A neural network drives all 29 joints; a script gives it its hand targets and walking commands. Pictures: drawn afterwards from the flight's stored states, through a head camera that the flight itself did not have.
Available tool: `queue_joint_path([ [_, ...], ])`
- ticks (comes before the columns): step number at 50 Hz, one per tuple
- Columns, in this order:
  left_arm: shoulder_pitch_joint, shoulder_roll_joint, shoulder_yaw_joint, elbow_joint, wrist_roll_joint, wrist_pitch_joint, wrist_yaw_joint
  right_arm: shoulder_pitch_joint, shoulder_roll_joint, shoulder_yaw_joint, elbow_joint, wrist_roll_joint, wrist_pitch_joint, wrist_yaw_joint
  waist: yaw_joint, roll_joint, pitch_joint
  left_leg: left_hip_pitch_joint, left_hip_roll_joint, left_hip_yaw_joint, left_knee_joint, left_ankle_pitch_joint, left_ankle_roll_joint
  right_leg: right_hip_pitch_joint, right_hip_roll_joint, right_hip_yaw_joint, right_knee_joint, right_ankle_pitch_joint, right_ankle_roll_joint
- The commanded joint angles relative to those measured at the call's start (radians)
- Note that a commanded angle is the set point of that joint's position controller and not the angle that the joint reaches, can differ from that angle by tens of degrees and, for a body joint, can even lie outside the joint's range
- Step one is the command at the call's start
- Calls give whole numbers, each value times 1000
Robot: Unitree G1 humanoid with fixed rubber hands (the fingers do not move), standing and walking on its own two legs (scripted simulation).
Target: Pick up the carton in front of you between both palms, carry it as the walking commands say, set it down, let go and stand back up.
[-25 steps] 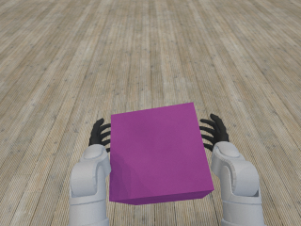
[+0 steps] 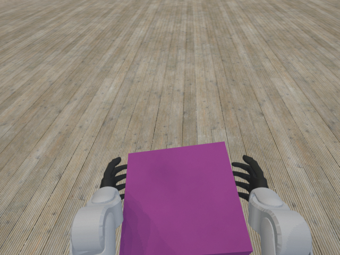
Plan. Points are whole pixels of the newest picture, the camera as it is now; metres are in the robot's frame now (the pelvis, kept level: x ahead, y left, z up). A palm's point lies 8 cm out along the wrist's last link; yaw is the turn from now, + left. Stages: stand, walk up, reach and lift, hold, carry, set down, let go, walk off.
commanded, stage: carry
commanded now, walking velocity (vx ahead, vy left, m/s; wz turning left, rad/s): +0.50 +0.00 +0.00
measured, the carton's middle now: (185, 212) +0.25 +0.00 +0.00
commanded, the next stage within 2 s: none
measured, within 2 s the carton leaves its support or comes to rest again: neither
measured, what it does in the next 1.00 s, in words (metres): walks ahead: left foot, then right foot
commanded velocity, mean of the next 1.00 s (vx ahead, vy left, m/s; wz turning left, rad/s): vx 0.50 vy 0.00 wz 0.00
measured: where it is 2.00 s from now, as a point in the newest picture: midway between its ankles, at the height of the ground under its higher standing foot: (180, 142)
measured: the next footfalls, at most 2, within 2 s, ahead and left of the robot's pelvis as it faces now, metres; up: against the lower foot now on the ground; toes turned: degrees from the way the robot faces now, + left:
left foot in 0.08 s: +0.24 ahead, +0.11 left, +0.00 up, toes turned +11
right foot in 0.58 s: +0.54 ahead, -0.12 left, +0.00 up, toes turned -13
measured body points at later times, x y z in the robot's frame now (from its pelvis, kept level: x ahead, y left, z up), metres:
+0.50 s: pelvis +0.32 +0.01 +0.00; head +0.30 +0.01 +0.45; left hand +0.57 +0.16 +0.10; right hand +0.56 -0.14 +0.10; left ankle +0.20 +0.11 -0.74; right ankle +0.45 -0.13 -0.71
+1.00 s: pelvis +0.64 -0.02 +0.00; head +0.63 -0.03 +0.45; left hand +0.90 +0.12 +0.10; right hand +0.89 -0.18 +0.10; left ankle +0.80 +0.11 -0.70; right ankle +0.50 -0.11 -0.74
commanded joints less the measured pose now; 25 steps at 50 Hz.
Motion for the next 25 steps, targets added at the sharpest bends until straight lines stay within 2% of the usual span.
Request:
queue_joint_path([
  [1,-386,-809,-583,-109,-319,-13,-212,-380,870,563,-16,309,-2,177,-3,-125,-66,219,-74,90,-98,-45,44,-3,-185,25,159,633,-78],
  [2,-397,-797,-584,-100,-319,-11,-208,-375,858,551,-5,305,-3,177,-24,-94,-126,397,-93,113,-134,-95,57,-76,-152,-30,338,664,-49],
  [3,-413,-787,-587,-104,-321,-10,-205,-373,840,539,4,301,-5,177,-44,26,-219,637,60,-101,-153,-157,104,-266,-108,-29,600,474,-13],
  [4,-417,-791,-601,-119,-327,-8,-204,-365,826,526,22,297,-9,176,-30,316,-307,824,306,-569,-256,-173,210,-543,10,14,882,64,31],
  [5,-417,-810,-618,-113,-331,-11,-207,-356,872,527,46,303,-15,180,-30,306,-283,875,351,-676,-321,18,276,-719,50,113,1048,-161,16],
  [6,-422,-858,-627,-130,-339,-26,-213,-375,933,549,10,321,-29,191,-36,218,-284,839,340,-559,-295,150,262,-737,-18,160,1113,-145,-9],
  [7,-435,-898,-632,-108,-339,-34,-221,-382,965,561,-8,321,-40,197,-38,119,-264,751,301,-468,-283,172,207,-718,-54,179,1084,-120,-18],
  [8,-431,-940,-639,-100,-342,-46,-229,-404,999,568,-18,329,-51,204,-37,69,-243,667,276,-381,-304,147,169,-676,-87,197,1003,-48,-21],
  [9,-422,-972,-640,-102,-338,-58,-233,-420,1031,576,-29,334,-64,213,-30,62,-239,620,254,-323,-336,69,140,-646,-104,200,943,10,-19],
  [10,-399,-993,-639,-90,-328,-69,-235,-420,1051,585,-32,341,-73,220,-27,78,-230,582,239,-271,-362,16,121,-621,-99,172,879,31,-16],
  [12,-366,-1006,-640,-89,-313,-86,-233,-402,1043,596,-50,343,-82,230,-28,122,-213,573,218,-214,-402,-23,123,-619,-84,128,769,73,-8],
  [15,-346,-986,-640,-103,-297,-88,-224,-383,992,599,-66,344,-77,232,-30,118,-149,578,196,-150,-449,-56,135,-648,-82,97,613,164,10],
  [17,-337,-946,-637,-118,-292,-78,-216,-371,949,598,-75,345,-65,230,-28,131,-99,581,171,-95,-455,-33,130,-656,-76,69,493,225,20],
  [20,-355,-875,-636,-157,-304,-53,-203,-355,880,587,-87,340,-43,216,-29,147,-40,578,155,-54,-439,36,121,-622,-58,23,370,273,16],
  [24,-358,-775,-608,-157,-316,-12,-191,-352,799,564,-85,319,-9,182,-34,156,-8,585,160,-27,-365,116,106,-529,-40,-26,271,250,-8],
  [25,-353,-754,-597,-150,-318,-4,-188,-361,785,561,-85,314,-1,173,-25,148,-25,564,150,-1,-285,190,93,-443,-17,-50,244,227,-15],
])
